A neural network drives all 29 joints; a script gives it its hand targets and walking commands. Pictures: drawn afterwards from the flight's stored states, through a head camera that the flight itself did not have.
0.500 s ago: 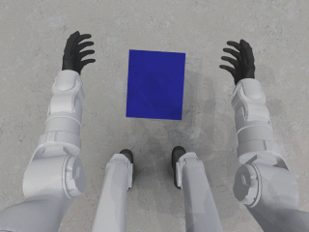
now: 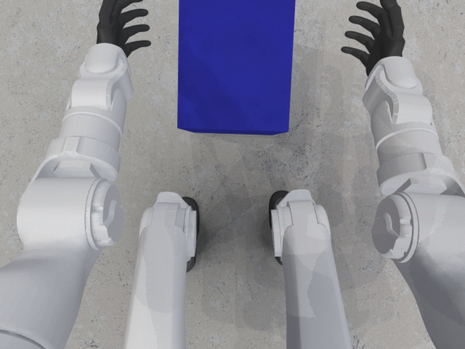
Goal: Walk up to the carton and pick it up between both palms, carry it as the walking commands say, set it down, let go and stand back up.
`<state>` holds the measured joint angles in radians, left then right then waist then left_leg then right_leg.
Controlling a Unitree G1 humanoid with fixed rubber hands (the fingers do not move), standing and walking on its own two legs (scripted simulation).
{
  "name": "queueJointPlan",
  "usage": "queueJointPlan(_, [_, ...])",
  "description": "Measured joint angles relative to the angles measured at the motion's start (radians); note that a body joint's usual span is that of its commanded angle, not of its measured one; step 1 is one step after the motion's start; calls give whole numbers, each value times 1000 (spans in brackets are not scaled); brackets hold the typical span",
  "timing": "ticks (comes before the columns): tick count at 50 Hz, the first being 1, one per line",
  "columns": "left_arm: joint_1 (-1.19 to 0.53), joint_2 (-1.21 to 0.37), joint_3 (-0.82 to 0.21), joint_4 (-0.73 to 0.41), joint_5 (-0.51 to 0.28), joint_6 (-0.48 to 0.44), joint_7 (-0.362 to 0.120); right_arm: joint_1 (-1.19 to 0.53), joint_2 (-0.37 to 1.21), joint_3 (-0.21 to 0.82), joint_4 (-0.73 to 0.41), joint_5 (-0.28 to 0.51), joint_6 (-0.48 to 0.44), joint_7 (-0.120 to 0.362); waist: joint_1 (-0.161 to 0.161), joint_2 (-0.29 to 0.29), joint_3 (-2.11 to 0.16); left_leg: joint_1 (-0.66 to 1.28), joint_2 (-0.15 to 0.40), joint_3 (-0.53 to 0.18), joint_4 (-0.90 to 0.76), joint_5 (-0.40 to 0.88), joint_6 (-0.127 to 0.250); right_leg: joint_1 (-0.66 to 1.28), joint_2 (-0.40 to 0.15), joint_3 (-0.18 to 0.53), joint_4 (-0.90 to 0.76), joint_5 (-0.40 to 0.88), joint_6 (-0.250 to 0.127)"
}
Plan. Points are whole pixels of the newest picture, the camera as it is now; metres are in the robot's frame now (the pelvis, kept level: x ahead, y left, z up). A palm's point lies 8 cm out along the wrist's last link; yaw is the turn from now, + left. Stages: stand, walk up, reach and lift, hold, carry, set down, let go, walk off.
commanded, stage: reach and lift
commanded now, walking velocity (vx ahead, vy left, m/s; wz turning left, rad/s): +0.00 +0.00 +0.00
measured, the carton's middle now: (234, 76) +0.54 -0.01 -0.36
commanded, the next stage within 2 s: none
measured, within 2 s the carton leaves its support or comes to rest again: neither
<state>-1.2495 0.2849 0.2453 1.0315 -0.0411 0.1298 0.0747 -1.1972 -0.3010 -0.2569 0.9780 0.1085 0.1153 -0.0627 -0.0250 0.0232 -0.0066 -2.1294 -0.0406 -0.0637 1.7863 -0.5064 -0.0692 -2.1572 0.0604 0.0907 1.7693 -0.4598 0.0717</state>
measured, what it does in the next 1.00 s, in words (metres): lowers itself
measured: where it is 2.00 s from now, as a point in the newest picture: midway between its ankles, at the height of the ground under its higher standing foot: (234, 244)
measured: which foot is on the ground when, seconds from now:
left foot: down 0.00-1.00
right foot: down 0.00-1.00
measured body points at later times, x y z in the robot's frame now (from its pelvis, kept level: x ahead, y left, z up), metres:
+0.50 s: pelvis +0.00 +0.01 -0.09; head +0.38 -0.01 +0.14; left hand +0.54 +0.15 -0.30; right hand +0.51 -0.22 -0.30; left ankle +0.10 +0.14 -0.44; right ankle +0.11 -0.13 -0.44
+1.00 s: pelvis -0.01 +0.01 -0.11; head +0.37 +0.00 +0.12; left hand +0.57 +0.15 -0.30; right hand +0.52 -0.20 -0.32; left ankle +0.10 +0.14 -0.44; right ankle +0.11 -0.13 -0.44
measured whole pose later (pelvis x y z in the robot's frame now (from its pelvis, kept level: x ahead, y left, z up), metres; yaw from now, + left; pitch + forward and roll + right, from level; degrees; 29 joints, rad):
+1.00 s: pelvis -0.01 +0.01 -0.11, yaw +0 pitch +38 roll -1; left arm -1.51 0.39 -0.03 1.15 -0.28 0.03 0.10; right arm -1.48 -0.33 -0.14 1.25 0.23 0.00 -0.12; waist -0.05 0.01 0.39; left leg -2.28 -0.03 -0.05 2.21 -0.58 -0.05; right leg -2.29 -0.01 0.05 2.18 -0.54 0.05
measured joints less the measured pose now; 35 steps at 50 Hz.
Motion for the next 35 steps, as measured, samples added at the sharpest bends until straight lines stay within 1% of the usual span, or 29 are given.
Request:
queueJointPlan(4, [-48, 45, -16, 25, -42, -25, 3, -66, 5, 38, 17, 24, -10, -24, 9, -9, 69, -57, -3, 1, 64, 2, -8, -62, 3, 1, 69, 2, -1])
queueJointPlan(7, [-81, 82, -59, -8, -93, -29, 7, -111, 10, 64, 4, 43, -12, -45, 5, -17, 143, -83, -11, -4, 113, -2, -16, -87, -3, -4, 122, -6, -4])
queueJointPlan(11, [-135, 121, -129, -69, -153, -36, 20, -159, 0, 76, -28, 56, -26, -72, -7, -30, 299, -53, -24, -15, 180, -24, -23, -50, -16, -17, 189, -36, -8])
queueJointPlan(14, [-164, 131, -167, -90, -173, -33, 29, -180, -24, 77, -37, 74, -28, -85, -11, -31, 408, -17, -29, -25, 231, -50, -22, -6, -22, -29, 232, -65, -7])
queueJointPlan(17, [-178, 140, -199, -137, -190, -34, 42, -197, -55, 87, -69, 105, -35, -89, -14, -29, 539, 48, -25, -28, 279, -83, -15, 64, -23, -35, 270, -93, 0])
queueJointPlan(19, [-155, 129, -213, -141, -193, -38, 48, -179, -62, 102, -68, 127, -38, -85, -17, -22, 536, 36, -21, -26, 310, -97, -10, 53, -21, -36, 294, -102, -1])
queueJointPlan(20, [-149, 122, -220, -127, -196, -39, 49, -175, -66, 112, -52, 136, -40, -82, -17, -18, 532, 32, -18, -25, 326, -105, -7, 49, -19, -36, 308, -106, 2])
queueJointPlan(22, [-146, 106, -229, -66, -194, -44, 46, -181, -66, 119, 23, 139, -49, -67, -18, -11, 514, 20, -13, -19, 355, -118, -3, 33, -20, -35, 334, -113, 5])
queueJointPlan(25, [-130, 77, -204, 8, -168, -55, 38, -161, -53, 125, 107, 141, -60, -46, -16, -4, 435, -39, -3, -11, 388, -122, -1, -35, -16, -33, 366, -106, 0])
queueJointPlan(27, [-135, 68, -178, 36, -157, -71, 35, -150, -50, 140, 120, 150, -71, -39, -9, -3, 407, -67, 3, -8, 403, -118, -2, -70, -15, -32, 382, -97, 2])
queueJointPlan(30, [-172, 73, -143, 77, -143, -96, 27, -164, -59, 170, 135, 160, -93, -35, -1, -6, 408, -89, 5, -4, 419, -97, -6, -94, -26, -37, 402, -78, -11])
queueJointPlan(32, [-205, 85, -135, 117, -143, -101, 20, -191, -72, 188, 174, 158, -91, -34, 4, -19, 411, -103, 4, -5, 422, -80, -5, -107, -35, -42, 410, -66, -20])
queueJointPlan(35, [-233, 117, -142, 160, -156, -95, 12, -226, -75, 190, 191, 161, -83, -41, 10, -43, 414, -121, 4, -9, 425, -58, -9, -124, -42, -50, 414, -47, -30])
